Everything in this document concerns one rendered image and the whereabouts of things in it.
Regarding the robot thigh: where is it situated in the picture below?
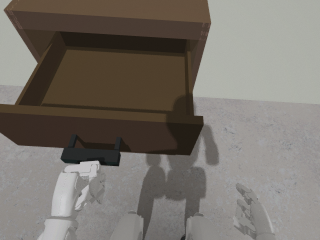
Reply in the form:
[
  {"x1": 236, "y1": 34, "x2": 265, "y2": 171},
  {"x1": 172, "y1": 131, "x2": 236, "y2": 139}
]
[
  {"x1": 110, "y1": 213, "x2": 144, "y2": 240},
  {"x1": 185, "y1": 216, "x2": 222, "y2": 240}
]

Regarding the right robot hand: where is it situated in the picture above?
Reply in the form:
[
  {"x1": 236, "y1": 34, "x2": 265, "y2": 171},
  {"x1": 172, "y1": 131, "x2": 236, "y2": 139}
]
[{"x1": 233, "y1": 183, "x2": 275, "y2": 240}]

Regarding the drawer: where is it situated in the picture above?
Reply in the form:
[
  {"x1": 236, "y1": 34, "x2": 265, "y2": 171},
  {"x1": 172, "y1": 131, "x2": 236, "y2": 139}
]
[{"x1": 0, "y1": 31, "x2": 204, "y2": 156}]

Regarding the left robot thigh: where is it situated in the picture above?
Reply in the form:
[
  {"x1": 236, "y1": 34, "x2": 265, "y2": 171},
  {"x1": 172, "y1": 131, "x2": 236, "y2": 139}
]
[{"x1": 110, "y1": 213, "x2": 144, "y2": 240}]

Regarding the cabinet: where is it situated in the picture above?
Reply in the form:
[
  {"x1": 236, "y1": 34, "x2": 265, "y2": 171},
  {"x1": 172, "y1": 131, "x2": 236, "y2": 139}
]
[{"x1": 4, "y1": 0, "x2": 211, "y2": 156}]

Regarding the right robot thigh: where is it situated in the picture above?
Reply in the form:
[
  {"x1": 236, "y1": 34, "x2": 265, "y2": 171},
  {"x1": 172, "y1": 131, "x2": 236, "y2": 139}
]
[{"x1": 185, "y1": 216, "x2": 222, "y2": 240}]

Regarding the handle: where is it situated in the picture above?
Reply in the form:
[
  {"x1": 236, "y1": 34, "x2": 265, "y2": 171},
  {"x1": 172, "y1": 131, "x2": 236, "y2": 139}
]
[{"x1": 60, "y1": 134, "x2": 122, "y2": 167}]

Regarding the left robot hand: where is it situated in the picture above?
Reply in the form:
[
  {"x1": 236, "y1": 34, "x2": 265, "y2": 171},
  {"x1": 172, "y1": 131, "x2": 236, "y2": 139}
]
[{"x1": 51, "y1": 160, "x2": 106, "y2": 219}]

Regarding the left robot forearm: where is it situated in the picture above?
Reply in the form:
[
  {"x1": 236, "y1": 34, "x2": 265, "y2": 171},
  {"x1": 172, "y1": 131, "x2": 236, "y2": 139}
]
[{"x1": 37, "y1": 216, "x2": 79, "y2": 240}]

